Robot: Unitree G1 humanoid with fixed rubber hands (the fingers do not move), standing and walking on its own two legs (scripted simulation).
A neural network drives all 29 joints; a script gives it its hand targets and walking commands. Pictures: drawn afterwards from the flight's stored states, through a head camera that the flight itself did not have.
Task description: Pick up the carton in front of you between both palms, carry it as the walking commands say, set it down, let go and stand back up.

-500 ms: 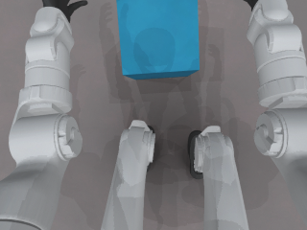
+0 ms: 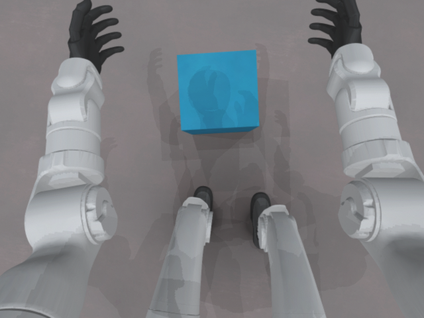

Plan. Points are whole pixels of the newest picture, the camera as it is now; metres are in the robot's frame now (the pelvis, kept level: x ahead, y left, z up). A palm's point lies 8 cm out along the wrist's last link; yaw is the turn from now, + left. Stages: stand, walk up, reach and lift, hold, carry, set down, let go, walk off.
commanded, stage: let go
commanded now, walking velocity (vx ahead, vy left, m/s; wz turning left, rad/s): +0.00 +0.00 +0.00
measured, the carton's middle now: (218, 99) +0.52 +0.07 -0.51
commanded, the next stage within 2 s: stand in 1.30 s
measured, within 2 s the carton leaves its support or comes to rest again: neither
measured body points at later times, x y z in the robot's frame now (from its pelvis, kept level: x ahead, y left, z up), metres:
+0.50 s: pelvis +0.06 +0.01 +0.10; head +0.24 +0.02 +0.51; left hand +0.36 +0.27 +0.00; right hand +0.40 -0.18 -0.01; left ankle +0.07 +0.11 -0.60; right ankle +0.07 -0.12 -0.60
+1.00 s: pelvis +0.09 -0.02 +0.14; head +0.11 -0.02 +0.59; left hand +0.25 +0.21 +0.06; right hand +0.27 -0.25 +0.07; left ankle +0.07 +0.11 -0.60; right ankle +0.07 -0.12 -0.60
